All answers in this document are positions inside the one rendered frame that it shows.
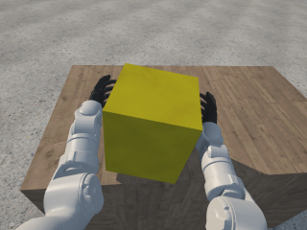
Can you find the right robot forearm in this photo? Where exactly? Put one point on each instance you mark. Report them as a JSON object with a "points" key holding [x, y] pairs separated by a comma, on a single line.
{"points": [[217, 168]]}

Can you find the left robot forearm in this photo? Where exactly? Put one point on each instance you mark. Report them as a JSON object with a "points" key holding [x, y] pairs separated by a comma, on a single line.
{"points": [[81, 152]]}

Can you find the right robot hand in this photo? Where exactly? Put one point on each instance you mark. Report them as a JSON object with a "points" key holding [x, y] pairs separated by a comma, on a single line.
{"points": [[209, 113]]}

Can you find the pedestal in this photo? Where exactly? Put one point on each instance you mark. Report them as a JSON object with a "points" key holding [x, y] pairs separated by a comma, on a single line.
{"points": [[263, 120]]}

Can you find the robot right upper arm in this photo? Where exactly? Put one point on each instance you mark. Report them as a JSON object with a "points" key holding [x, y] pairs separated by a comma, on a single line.
{"points": [[229, 213]]}

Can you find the left robot hand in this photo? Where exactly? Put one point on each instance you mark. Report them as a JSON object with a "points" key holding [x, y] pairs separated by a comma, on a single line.
{"points": [[99, 92]]}

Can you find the carton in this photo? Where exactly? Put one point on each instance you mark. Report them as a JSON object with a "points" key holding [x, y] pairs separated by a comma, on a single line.
{"points": [[151, 122]]}

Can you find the robot left upper arm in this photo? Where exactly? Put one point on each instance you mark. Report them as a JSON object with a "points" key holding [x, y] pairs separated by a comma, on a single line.
{"points": [[70, 203]]}

